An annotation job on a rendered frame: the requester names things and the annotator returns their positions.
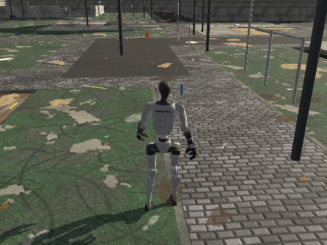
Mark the robot right hand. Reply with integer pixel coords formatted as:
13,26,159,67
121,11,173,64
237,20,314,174
185,146,197,160

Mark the robot left forearm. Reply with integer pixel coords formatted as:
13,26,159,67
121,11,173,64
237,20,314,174
137,121,145,136

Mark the robot left foot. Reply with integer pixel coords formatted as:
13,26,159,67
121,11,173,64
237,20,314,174
145,202,153,211

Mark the robot right forearm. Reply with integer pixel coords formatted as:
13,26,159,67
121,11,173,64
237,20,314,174
184,125,195,148

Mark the robot left hand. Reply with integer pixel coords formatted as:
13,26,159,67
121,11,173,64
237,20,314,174
137,133,148,141

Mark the robot right upper arm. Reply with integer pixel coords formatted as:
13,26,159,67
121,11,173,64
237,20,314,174
175,103,189,132

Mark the robot left upper arm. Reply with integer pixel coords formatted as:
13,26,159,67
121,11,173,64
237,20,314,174
139,102,154,129

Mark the right robot thigh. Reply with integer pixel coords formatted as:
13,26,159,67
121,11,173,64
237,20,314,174
170,142,181,176

